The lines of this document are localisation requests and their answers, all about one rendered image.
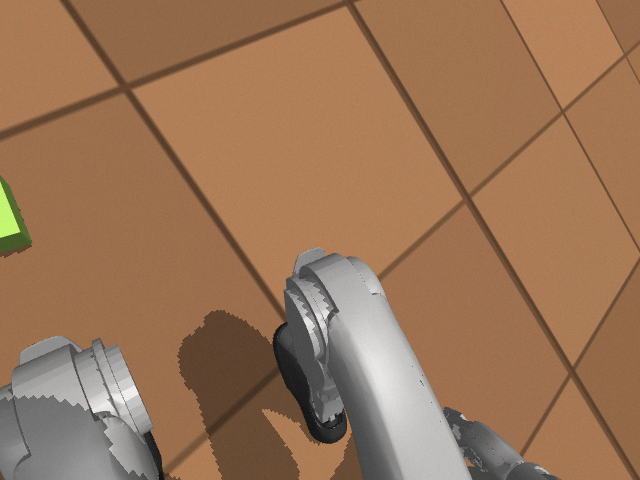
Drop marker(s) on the left robot foot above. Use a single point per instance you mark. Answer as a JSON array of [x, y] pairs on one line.
[[155, 453]]

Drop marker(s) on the right robot arm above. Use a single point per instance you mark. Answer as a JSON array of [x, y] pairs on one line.
[[530, 471]]

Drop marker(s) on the right robot hand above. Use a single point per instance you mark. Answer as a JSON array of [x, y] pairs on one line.
[[483, 447]]

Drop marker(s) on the carton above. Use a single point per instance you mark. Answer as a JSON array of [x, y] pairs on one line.
[[13, 232]]

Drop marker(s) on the right robot foot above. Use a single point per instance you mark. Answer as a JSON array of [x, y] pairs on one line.
[[296, 382]]

